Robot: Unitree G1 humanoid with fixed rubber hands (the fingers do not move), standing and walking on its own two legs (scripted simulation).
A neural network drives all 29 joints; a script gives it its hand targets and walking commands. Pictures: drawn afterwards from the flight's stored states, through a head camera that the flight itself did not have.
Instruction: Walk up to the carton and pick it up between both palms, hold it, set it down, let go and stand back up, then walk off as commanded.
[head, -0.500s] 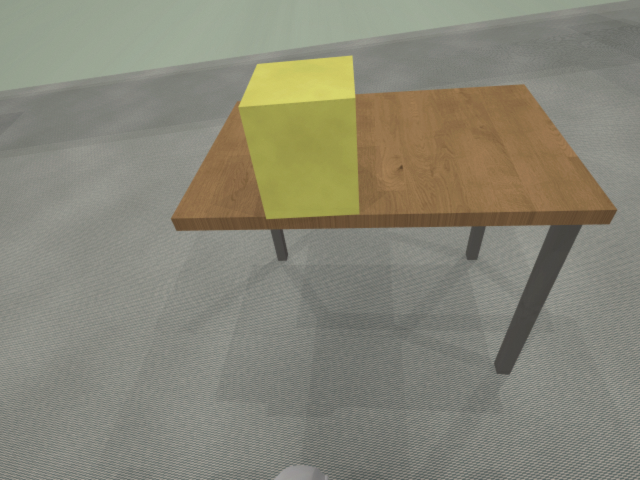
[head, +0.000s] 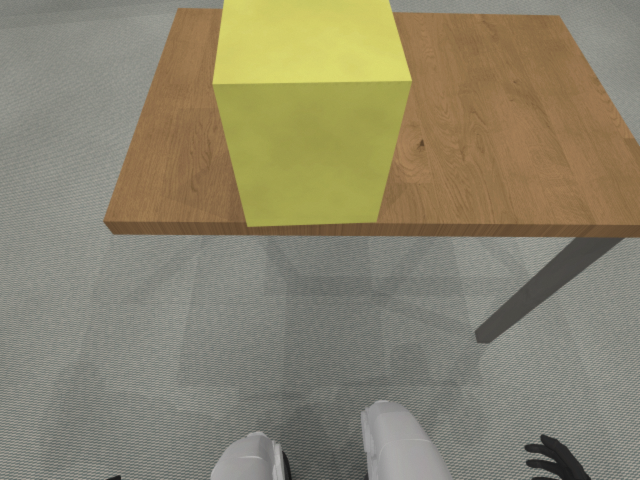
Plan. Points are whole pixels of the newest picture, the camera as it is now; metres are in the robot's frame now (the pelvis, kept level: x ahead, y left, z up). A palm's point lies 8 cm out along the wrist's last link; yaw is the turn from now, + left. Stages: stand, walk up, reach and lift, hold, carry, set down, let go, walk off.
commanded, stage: walk up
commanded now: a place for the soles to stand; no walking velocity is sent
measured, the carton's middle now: (309, 113) +0.56 +0.03 +0.09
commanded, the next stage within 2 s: none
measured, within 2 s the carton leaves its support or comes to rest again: neither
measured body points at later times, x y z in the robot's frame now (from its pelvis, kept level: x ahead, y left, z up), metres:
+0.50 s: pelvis +0.13 +0.00 -0.02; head +0.15 -0.01 +0.43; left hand +0.26 +0.30 -0.12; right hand +0.17 -0.32 -0.14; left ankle +0.18 +0.11 -0.71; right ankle +0.18 -0.13 -0.71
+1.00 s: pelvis +0.14 +0.02 +0.01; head +0.17 +0.01 +0.45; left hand +0.23 +0.32 -0.12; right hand +0.27 -0.26 -0.12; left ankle +0.19 +0.11 -0.71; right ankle +0.17 -0.13 -0.71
